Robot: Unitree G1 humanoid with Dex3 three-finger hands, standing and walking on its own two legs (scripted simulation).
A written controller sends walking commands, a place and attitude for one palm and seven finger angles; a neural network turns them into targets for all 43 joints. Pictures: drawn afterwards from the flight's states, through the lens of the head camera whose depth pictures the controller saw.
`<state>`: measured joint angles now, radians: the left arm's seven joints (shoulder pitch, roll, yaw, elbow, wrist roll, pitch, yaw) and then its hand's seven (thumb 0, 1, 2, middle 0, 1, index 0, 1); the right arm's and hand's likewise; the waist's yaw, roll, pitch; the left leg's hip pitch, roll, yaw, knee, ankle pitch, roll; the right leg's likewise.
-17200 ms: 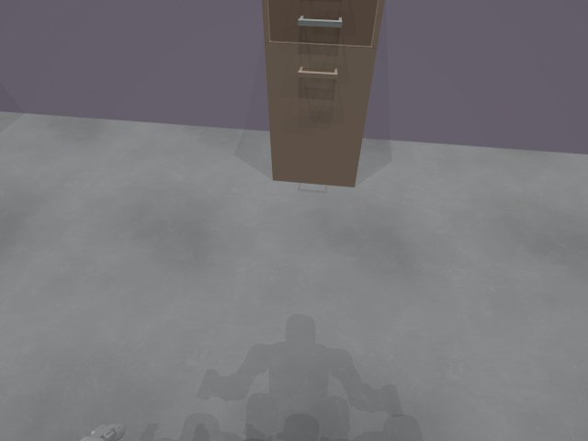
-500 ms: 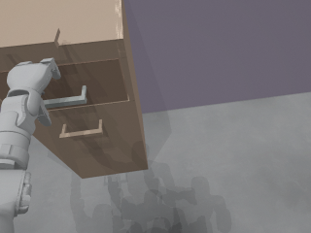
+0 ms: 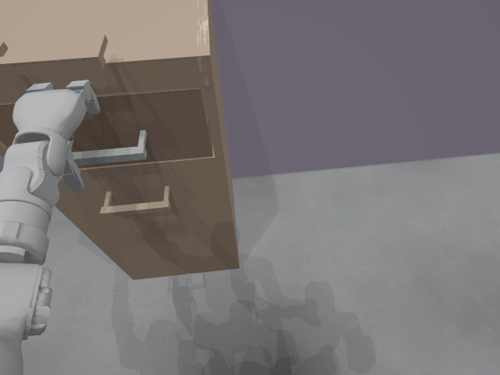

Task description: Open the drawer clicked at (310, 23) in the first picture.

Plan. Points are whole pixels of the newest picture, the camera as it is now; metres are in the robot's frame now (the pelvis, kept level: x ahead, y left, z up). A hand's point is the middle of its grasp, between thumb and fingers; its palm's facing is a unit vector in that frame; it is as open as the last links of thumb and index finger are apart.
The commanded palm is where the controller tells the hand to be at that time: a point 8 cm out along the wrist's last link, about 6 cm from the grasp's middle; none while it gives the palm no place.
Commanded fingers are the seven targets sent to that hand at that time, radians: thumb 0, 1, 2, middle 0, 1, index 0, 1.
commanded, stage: move the hooked fingers above the handle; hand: left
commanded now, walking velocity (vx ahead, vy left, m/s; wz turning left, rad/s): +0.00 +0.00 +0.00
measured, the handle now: (104, 148) +0.50 +0.29 +0.05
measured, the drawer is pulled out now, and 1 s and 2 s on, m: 0.00 0.00 0.00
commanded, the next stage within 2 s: lower the fingers behind the handle in 0.96 s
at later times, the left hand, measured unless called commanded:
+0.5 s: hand (52, 144) +0.44 +0.33 +0.11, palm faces -0.01 +0.04 -1.00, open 13.8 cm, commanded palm +0.42 +0.30 +0.16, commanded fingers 0.00 -0.50 0.30 -0.30 -1.20 -0.30 -1.20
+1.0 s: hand (70, 150) +0.44 +0.31 +0.10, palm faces -0.07 +0.03 -1.00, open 13.7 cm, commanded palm +0.43 +0.29 +0.16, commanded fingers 0.00 -0.50 0.30 -0.30 -1.20 -0.30 -1.20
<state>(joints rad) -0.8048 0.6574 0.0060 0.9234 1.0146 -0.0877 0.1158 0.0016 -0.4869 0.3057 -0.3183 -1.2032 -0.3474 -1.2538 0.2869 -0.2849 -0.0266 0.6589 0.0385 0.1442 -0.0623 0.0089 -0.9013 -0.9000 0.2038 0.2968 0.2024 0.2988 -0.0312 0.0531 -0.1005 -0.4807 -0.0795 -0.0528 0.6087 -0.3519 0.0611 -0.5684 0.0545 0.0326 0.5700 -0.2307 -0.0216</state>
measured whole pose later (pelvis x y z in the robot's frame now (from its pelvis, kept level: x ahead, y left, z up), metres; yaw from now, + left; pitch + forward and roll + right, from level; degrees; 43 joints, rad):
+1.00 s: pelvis +0.01 +0.00 +0.00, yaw +0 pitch +13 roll -1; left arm -0.73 0.63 0.00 0.88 1.00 -0.05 0.08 0.00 -0.49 0.31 -0.35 -1.22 -0.34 -1.22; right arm 0.28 -0.26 -0.02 0.67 0.04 0.16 -0.06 0.01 -0.90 -0.90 0.21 0.30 0.20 0.30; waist -0.01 0.07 -0.09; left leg -0.45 -0.08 -0.05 0.58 -0.35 0.07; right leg -0.54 0.05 0.03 0.56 -0.24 -0.02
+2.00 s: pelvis +0.00 +0.00 -0.01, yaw -1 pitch +17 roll -1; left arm -0.68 0.63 0.07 0.94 1.06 -0.17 0.24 0.00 -0.49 0.31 -0.32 -1.20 -0.32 -1.20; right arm 0.31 -0.26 -0.04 0.68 0.01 0.14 -0.05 0.01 -0.90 -0.90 0.21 0.30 0.20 0.30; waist -0.04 0.04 -0.12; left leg -0.61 -0.07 -0.04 0.72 -0.40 0.06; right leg -0.70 0.07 0.03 0.66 -0.27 -0.02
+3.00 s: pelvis +0.00 +0.00 -0.02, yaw -1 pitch +19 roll -2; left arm -0.65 0.60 0.06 0.93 1.06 -0.15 0.27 0.00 -0.23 0.41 -0.32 -1.23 -0.34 -1.23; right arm 0.30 -0.27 -0.05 0.68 0.00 0.15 -0.03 0.01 -0.90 -0.90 0.21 0.30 0.20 0.30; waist -0.04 0.05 -0.14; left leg -0.65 -0.07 -0.04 0.76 -0.43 0.06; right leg -0.73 0.07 0.03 0.70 -0.29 -0.02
